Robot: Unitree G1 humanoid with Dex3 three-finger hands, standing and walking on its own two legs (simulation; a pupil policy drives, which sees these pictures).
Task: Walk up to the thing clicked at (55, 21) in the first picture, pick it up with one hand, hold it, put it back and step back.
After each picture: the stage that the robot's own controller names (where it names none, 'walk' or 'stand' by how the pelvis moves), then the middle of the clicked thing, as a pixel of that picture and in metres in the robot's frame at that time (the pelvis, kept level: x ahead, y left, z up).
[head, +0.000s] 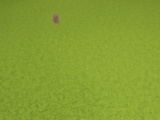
stand; (56, 18) +1.90 +0.38 -0.72
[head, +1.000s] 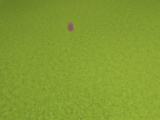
walk; (70, 26) +1.81 +0.30 -0.72
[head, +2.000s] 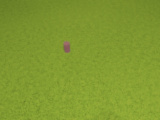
walk; (66, 47) +1.24 +0.26 -0.71
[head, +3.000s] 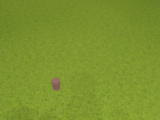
walk; (56, 84) +0.81 +0.21 -0.70
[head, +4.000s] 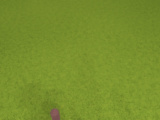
walk; (55, 115) +0.54 +0.21 -0.71
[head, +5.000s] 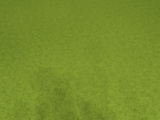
stand; out of the picture +0.43 +0.18 -0.71
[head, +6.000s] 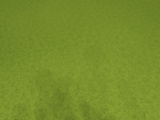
stand; out of the picture +0.41 +0.18 -0.72
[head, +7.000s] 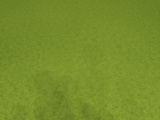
stand; out of the picture +0.42 +0.19 -0.73
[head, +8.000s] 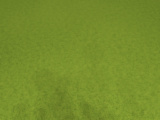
stand; out of the picture +0.41 +0.19 -0.73
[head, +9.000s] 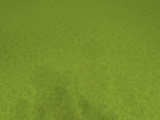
stand; out of the picture +0.39 +0.20 -0.73
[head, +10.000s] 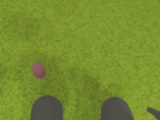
go down; (39, 71) +0.46 +0.22 -0.43
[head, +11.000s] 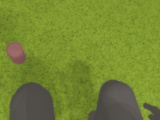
go down; (17, 54) +0.47 +0.26 -0.31
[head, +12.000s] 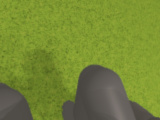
close in; out of the picture +0.44 +0.31 -0.23
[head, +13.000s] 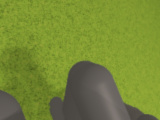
close; out of the picture +0.44 +0.32 -0.22
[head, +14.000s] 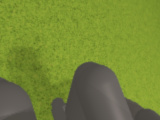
lift; out of the picture +0.38 +0.28 -0.22
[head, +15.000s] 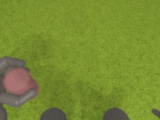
lift; (23, 85) +0.33 +0.20 +0.00
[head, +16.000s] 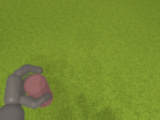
hold; (40, 91) +0.32 +0.16 +0.01
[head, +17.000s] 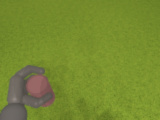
hold; (42, 91) +0.33 +0.16 +0.01
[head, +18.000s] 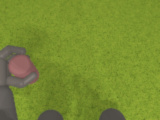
crouch; (25, 70) +0.39 +0.20 -0.06
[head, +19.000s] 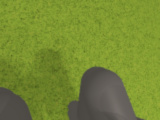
lower; out of the picture +0.43 +0.30 -0.18
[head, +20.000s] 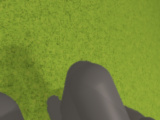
lower; out of the picture +0.42 +0.32 -0.23
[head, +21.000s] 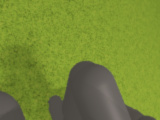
lower; out of the picture +0.42 +0.33 -0.23
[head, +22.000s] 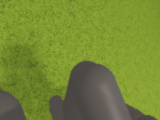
lower; out of the picture +0.43 +0.33 -0.22
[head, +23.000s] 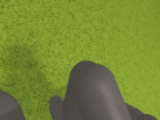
lower; out of the picture +0.42 +0.33 -0.22
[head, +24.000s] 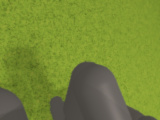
open; out of the picture +0.42 +0.30 -0.23
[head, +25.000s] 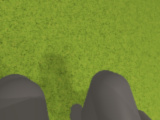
stand; out of the picture +0.43 +0.27 -0.25
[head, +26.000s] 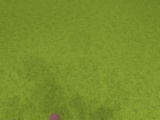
stand; out of the picture +0.40 +0.17 -0.62
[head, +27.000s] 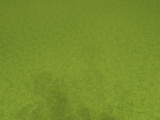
stand; out of the picture +0.40 +0.18 -0.67
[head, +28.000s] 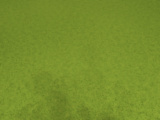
stand; out of the picture +0.40 +0.18 -0.67
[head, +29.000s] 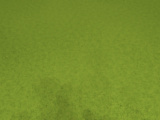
stand; out of the picture +0.42 +0.16 -0.72
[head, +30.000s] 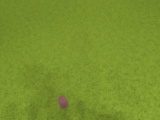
walk; (63, 102) +0.51 +0.19 -0.69
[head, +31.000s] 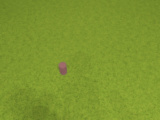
walk; (63, 68) +0.81 +0.16 -0.69
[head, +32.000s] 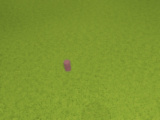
stand; (67, 65) +1.05 +0.23 -0.71
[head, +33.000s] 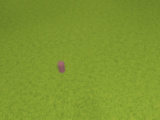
stand; (61, 67) +1.03 +0.23 -0.73
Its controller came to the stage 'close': yes
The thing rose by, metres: 0.72
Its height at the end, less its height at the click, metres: +0.00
